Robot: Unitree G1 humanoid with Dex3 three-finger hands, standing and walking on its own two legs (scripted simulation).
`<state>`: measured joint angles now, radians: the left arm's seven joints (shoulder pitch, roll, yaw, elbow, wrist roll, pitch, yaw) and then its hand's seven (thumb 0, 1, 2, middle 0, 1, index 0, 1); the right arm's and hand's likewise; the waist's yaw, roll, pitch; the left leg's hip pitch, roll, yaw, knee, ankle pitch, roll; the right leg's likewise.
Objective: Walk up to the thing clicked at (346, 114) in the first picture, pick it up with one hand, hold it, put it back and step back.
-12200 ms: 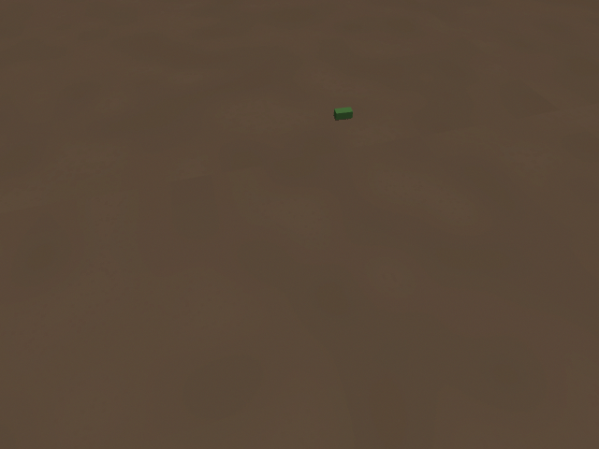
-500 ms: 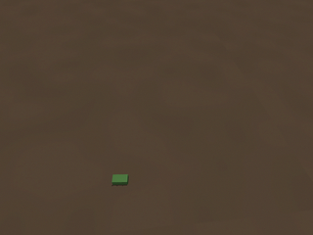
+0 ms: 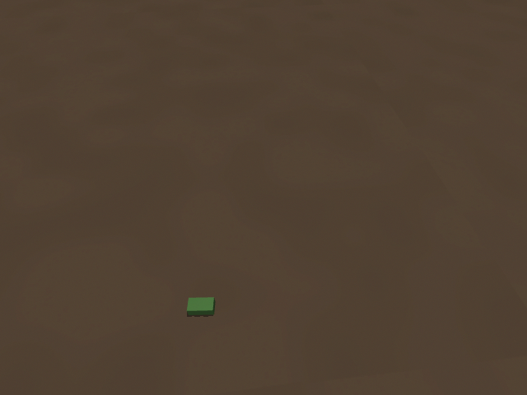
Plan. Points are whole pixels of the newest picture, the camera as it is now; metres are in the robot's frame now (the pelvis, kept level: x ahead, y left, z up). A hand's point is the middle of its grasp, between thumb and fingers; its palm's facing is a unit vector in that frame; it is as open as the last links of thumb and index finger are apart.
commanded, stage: stand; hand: left
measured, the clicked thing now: (201, 306) +0.55 +0.28 -0.76
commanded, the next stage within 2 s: walk up in 0.88 s
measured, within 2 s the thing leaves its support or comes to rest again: neither
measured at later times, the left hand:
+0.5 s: hand out of the picture +0.05 +0.22 -0.17, palm faces +0.01 -0.96 -0.27, open 7.4 cm
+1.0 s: hand out of the picture +0.10 +0.27 -0.15, palm faces +0.04 -0.94 -0.35, open 7.4 cm
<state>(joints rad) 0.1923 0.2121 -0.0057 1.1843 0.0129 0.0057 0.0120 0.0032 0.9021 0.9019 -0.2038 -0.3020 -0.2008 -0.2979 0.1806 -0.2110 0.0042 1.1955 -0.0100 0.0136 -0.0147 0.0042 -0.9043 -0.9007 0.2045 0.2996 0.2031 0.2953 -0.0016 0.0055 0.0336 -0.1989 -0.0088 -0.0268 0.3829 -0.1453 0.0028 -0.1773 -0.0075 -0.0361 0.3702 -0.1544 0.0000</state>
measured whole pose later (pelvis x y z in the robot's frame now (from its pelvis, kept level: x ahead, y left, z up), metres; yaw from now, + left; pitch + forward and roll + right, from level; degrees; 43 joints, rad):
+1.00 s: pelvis +0.04 +0.01 +0.00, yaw +0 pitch -2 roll -1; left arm 0.20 0.34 0.05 1.04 0.03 -0.06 -0.01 0.00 0.90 0.90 -0.21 -0.30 -0.21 -0.30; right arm 0.17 -0.38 -0.05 1.05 -0.04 0.02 0.05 0.01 -0.90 -0.90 0.21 0.30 0.21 0.30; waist 0.03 0.02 0.03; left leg -0.30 0.00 -0.02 0.74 -0.41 0.02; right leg -0.10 -0.01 -0.04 0.35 -0.22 -0.03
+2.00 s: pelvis +0.14 +0.02 -0.02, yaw -1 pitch -1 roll +0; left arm 0.16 0.35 0.03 0.84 0.02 0.00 -0.01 0.00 0.90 0.90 -0.21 -0.30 -0.21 -0.30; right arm 0.20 -0.41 -0.02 0.92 0.02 0.01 -0.03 0.01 -0.90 -0.90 0.21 0.30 0.21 0.30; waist 0.01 0.04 0.13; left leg -0.36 -0.03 -0.07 0.91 -0.52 -0.01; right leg -0.31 0.01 -0.03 0.67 -0.35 -0.04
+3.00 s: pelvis +0.13 +0.04 +0.00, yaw +1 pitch -2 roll +0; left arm 0.10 0.35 0.02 1.16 0.00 -0.01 -0.02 0.01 0.90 0.90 -0.21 -0.30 -0.20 -0.30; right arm 0.11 -0.34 0.00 1.15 0.00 -0.01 0.00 0.01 -0.90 -0.90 0.21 0.30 0.21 0.30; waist 0.01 0.00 0.06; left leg -0.12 -0.03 -0.05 0.33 -0.18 0.02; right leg -0.12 -0.02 -0.05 0.30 -0.14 0.01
